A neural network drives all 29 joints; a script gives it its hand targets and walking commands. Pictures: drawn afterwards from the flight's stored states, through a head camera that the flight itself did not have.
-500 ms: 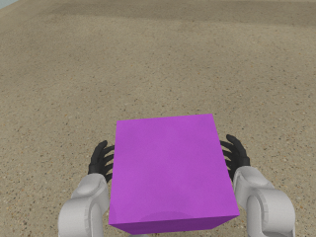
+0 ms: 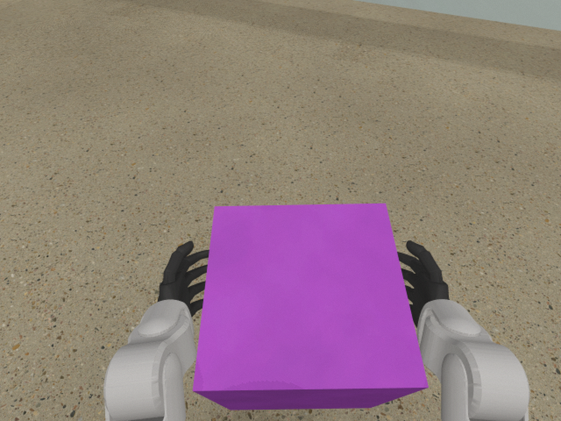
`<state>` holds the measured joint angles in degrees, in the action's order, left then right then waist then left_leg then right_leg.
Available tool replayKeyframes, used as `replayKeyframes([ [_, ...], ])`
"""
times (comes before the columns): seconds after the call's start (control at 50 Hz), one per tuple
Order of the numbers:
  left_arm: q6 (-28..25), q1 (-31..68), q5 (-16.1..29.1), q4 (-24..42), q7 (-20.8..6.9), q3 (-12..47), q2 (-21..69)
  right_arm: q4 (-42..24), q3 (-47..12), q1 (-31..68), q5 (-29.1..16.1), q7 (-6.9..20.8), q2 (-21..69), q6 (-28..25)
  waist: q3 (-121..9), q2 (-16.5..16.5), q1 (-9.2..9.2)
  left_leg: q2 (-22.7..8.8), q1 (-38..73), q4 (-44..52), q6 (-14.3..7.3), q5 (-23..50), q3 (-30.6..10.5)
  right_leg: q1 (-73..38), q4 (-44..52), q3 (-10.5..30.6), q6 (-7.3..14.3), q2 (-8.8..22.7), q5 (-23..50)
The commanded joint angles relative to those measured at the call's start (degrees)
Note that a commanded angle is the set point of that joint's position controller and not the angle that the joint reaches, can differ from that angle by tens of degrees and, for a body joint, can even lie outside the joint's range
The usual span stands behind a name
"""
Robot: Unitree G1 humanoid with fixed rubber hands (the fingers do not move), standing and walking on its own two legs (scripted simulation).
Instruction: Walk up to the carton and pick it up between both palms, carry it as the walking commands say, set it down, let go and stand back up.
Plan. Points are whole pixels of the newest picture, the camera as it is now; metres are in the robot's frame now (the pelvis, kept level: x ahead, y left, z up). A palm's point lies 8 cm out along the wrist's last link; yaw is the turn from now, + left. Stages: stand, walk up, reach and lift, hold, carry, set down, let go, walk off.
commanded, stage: carry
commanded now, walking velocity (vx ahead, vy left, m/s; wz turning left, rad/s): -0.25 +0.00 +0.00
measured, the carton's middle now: (300, 317) +0.25 +0.00 +0.03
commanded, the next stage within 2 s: none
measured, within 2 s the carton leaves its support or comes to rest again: neither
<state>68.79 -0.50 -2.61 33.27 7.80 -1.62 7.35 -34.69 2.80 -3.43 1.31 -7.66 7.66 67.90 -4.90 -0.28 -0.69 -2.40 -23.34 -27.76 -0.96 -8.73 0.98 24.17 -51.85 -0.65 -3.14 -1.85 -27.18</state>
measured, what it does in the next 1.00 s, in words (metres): walks backwards: right foot, then left foot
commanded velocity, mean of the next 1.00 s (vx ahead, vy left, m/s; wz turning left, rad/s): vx -0.05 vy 0.00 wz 0.00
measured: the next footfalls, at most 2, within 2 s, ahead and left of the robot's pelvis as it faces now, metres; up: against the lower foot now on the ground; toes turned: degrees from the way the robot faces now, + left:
right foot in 0.10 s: -0.05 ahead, -0.12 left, +0.00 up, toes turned -2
left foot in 0.48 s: -0.19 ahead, +0.11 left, +0.00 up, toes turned +4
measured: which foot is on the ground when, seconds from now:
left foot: down 0.00-0.10, up 0.12-0.46, down 0.48-1.00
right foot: up 0.00-0.08, down 0.10-1.00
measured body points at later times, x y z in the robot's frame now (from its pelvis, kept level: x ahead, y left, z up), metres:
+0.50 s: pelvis -0.18 -0.02 +0.00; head -0.18 -0.02 +0.45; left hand +0.07 +0.14 +0.08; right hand +0.08 -0.16 +0.08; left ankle -0.22 +0.10 -0.74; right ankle -0.09 -0.11 -0.74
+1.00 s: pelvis -0.22 -0.02 -0.01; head -0.24 -0.03 +0.44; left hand +0.03 +0.14 +0.08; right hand +0.03 -0.17 +0.08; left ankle -0.22 +0.10 -0.74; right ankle -0.10 -0.11 -0.74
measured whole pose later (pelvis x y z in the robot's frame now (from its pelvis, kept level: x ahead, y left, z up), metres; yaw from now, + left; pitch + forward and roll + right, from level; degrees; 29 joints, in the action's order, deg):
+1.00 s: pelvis -0.22 -0.02 -0.01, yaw +1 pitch +3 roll +1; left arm 68.9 0.2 -2.5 27.7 7.7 -3.5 7.3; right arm -28.9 3.1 0.5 2.4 -7.4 7.3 70.9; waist -7.0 0.2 0.1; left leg 0.0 -16.8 -30.2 -0.5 -16.1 3.2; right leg 25.9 -25.1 -2.6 1.3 0.7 -3.5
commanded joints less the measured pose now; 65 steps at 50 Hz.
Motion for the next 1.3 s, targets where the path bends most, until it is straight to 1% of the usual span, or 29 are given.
replayKeyframes([
  [0.0,0.22,17.76,15.92,3.67,-6.39,37.74,44.47,-4.8,-34.55,19.72,-13.93,6.77,41.47,0.23,-13.18,13.7,1.17,-12.99,16.48,6.59,-6.94,20.66,-13.16,-1.19,14.71,-3.83,0.61,-0.54,-1.96],
  [0.04,0.27,16.81,15.38,2.5,-6.5,36.43,44.29,-4.49,-35.09,20.26,-13.88,6.59,41.17,0.53,-14.14,11.2,0.32,-11.66,14.4,4.68,-4.31,17.1,-11.61,-7.98,30.38,-5.36,0.77,0.19,8.47],
  [0.06,0.22,16.89,15.36,2.03,-6.62,35.7,43.84,-3.92,-35.11,20.46,-13.83,6.39,41.22,0.52,-14.0,8.68,0.33,-10.36,10.28,3.24,-2.04,13.2,-10.91,-12.59,34.94,-1.99,0.71,3.38,11.09],
  [0.08,0.08,17.11,15.59,1.77,-6.95,35.07,43.45,-3.36,-35.29,20.88,-13.95,6.1,41.68,0.43,-13.59,2.35,0.39,-8.09,3.3,-0.7,0.08,4.99,-8.95,-17.94,37.19,5.49,0.51,9.73,11.64],
  [0.1,-0.48,17.5,15.29,0.68,-7.2,34.51,43.36,-5.47,-36.54,22.66,-14.13,6.28,41.37,0.68,-10.37,-12.95,0.11,-1.08,-8.14,-8.01,3.58,-9.83,-1.54,-18.13,35.49,20.01,6.61,23.23,31.01],
  [0.12,-0.9,20.59,16.32,3.28,-7.51,35.61,45.35,-5.52,-36.95,25.71,-14.96,6.43,43.07,0.52,-7.69,-12.58,-0.03,1.39,-9.13,-24.18,3.72,-21.56,-0.9,-12.13,32.66,17.24,10.7,26.33,46.47],
  [0.14,-1.31,20.89,16.67,4.33,-7.92,35.68,45.8,-5.0,-37.98,27.0,-15.85,6.56,45.41,0.19,-6.75,-7.88,-0.05,2.13,-7.75,-34.11,3.08,-20.96,-4.15,-9.52,31.38,12.97,10.67,23.44,48.57],
  [0.16,-1.84,20.94,16.44,5.2,-8.23,35.12,46.27,-5.72,-39.24,28.98,-17.1,6.86,47.09,-0.23,-7.13,-5.36,-0.18,2.26,-7.13,-39.99,2.74,-17.84,-4.92,-7.95,31.17,7.84,10.06,19.9,41.42],
  [0.18,-2.2,20.68,16.07,5.41,-8.39,34.47,46.89,-6.12,-40.33,29.64,-17.95,7.09,48.33,-0.48,-7.44,-6.31,-0.13,2.38,-8.25,-43.46,2.73,-15.16,-5.06,-8.15,31.11,5.73,9.85,17.39,36.23],
  [0.2,-2.38,19.89,15.81,5.06,-8.51,33.94,46.77,-6.22,-41.04,29.36,-18.26,7.11,48.59,-0.61,-7.98,-8.0,-0.08,2.7,-9.7,-45.39,3.05,-13.97,-4.62,-10.35,30.31,4.68,10.22,15.88,35.79],
  [0.22,-2.55,19.4,15.91,5.21,-8.57,33.93,46.28,-6.57,-41.11,29.1,-18.34,6.96,48.18,-0.71,-9.08,-7.84,-0.17,2.91,-10.21,-44.7,3.47,-13.81,-3.93,-12.44,29.9,4.85,10.46,15.01,34.42],
  [0.26,-2.43,18.33,15.67,4.66,-8.49,34.05,45.33,-6.78,-40.78,28.39,-17.87,6.59,46.83,-0.53,-10.14,-7.34,-0.42,2.89,-10.12,-36.97,3.74,-15.17,-2.72,-14.97,31.01,7.9,11.07,15.06,28.8],
  [0.3,-2.1,17.37,15.44,4.13,-8.41,34.15,44.09,-6.2,-40.57,26.71,-17.03,6.27,45.72,-0.04,-11.05,-9.16,-0.5,3.05,-8.19,-27.17,3.43,-17.11,-1.3,-16.69,32.71,11.22,11.34,15.95,25.18],
  [0.38,-1.46,17.67,15.79,3.4,-8.28,35.04,42.24,-3.07,-38.74,23.38,-15.32,5.74,43.93,0.64,-12.67,-11.13,-0.69,3.79,0.84,-7.06,1.37,-19.03,1.01,-15.99,33.67,13.23,11.96,16.86,24.81],
  [0.4,-1.34,17.9,15.98,3.29,-8.18,35.36,42.23,-2.28,-38.23,22.67,-14.98,5.7,43.73,0.68,-13.46,-10.05,-0.28,3.91,4.06,-0.53,0.96,-16.43,1.89,-15.52,32.82,12.69,11.37,16.49,24.09],
  [0.42,-1.22,18.0,16.11,3.09,-8.09,35.61,42.25,-1.53,-37.79,22.19,-14.65,5.76,43.79,0.65,-14.69,-8.29,0.24,3.27,9.57,8.04,0.74,-10.33,3.28,-13.97,31.88,11.19,9.77,15.74,23.05],
  [0.44,-1.12,17.99,16.03,2.87,-8.03,35.65,42.16,-0.99,-37.29,22.49,-14.38,5.85,43.93,0.6,-15.91,-7.1,-0.05,1.07,15.3,10.35,0.49,-8.14,2.45,-10.79,31.84,10.31,7.44,14.75,20.37],
  [0.46,-1.07,18.26,16.02,2.62,-7.83,35.77,41.98,-0.7,-36.7,23.11,-14.24,5.99,43.29,0.6,-15.96,-4.0,-0.31,-2.84,19.0,11.57,0.53,-8.7,-0.91,-7.65,30.44,8.77,5.77,13.28,17.83],
  [0.48,-1.03,20.18,16.7,3.72,-8.02,36.7,42.55,0.09,-35.82,23.14,-14.01,6.16,43.62,0.02,-12.9,3.86,0.17,-8.47,15.93,10.16,-1.27,-9.68,-8.53,-3.38,28.57,4.34,2.86,9.34,16.89],
  [0.5,-1.2,23.0,17.12,4.96,-8.1,37.46,43.89,-0.56,-35.46,24.3,-14.34,6.5,44.53,-0.31,-9.18,6.96,0.37,-10.42,9.2,11.63,-2.45,-12.31,-9.97,-4.04,26.0,1.49,2.31,7.11,14.96],
  [0.58,-0.85,25.22,18.08,4.03,-7.89,38.42,45.27,-0.33,-33.42,25.43,-13.64,6.47,44.31,-0.51,-6.24,6.11,0.25,-7.53,-0.75,12.86,-2.69,-20.88,-6.98,-8.45,23.26,0.15,2.53,5.26,15.44],
  [0.64,-0.3,23.8,17.26,1.91,-7.64,37.33,44.29,0.72,-32.95,24.85,-13.08,6.24,42.93,0.17,-5.15,6.39,0.02,-7.06,-4.71,13.48,-3.0,-26.9,-7.35,-10.09,21.98,-0.13,2.73,4.22,13.7],
  [0.7,0.03,23.47,16.48,0.48,-7.6,35.88,43.93,0.56,-33.56,26.67,-13.31,6.29,42.59,0.77,-3.98,4.96,-0.28,-6.3,-7.11,12.96,-2.61,-29.73,-6.84,-10.84,22.87,0.24,3.0,3.71,11.95],
  [0.74,0.16,23.54,16.01,-0.28,-7.55,34.82,43.71,0.39,-34.07,27.7,-13.59,6.28,42.8,1.1,-3.28,2.35,-0.26,-4.66,-6.31,10.74,-1.95,-28.35,-5.28,-9.35,27.09,2.02,3.23,4.8,9.01],
  [0.8,0.19,23.57,15.55,-1.21,-7.49,33.77,43.75,0.17,-34.91,28.59,-13.95,6.16,43.54,1.34,-5.23,-2.24,0.37,-1.21,0.65,5.26,-1.8,-20.5,-2.61,-4.47,33.93,5.78,3.46,7.57,2.08],
  [0.84,0.07,23.68,15.67,-0.97,-7.47,33.6,44.07,-0.17,-35.32,28.82,-14.32,6.11,44.27,1.35,-7.19,-3.2,0.65,-0.59,3.92,4.2,-2.12,-18.12,-2.55,-3.37,35.37,6.16,3.1,7.93,1.07],
  [0.94,-0.12,22.77,15.61,-0.19,-7.27,33.3,44.34,-0.56,-35.7,28.27,-15.04,6.03,45.0,1.35,-9.68,-1.85,0.59,-1.43,4.61,4.79,-2.37,-16.36,-3.72,-5.36,33.8,5.34,3.21,7.65,5.1],
  [1.14,-0.32,22.68,15.77,1.66,-7.11,33.5,43.74,-1.5,-36.15,27.8,-15.55,5.91,44.91,1.04,-10.65,-1.01,0.63,-1.73,5.98,4.04,-1.8,-12.95,-4.06,-5.46,33.67,6.17,4.06,8.56,6.45],
  [1.28,-0.38,22.38,15.76,1.86,-7.07,33.58,43.55,-1.7,-36.05,27.31,-15.31,5.75,44.4,0.8,-11.5,-0.73,0.67,-2.42,7.38,3.59,-1.5,-7.94,-4.28,-7.32,31.71,5.5,4.83,8.51,13.21],
])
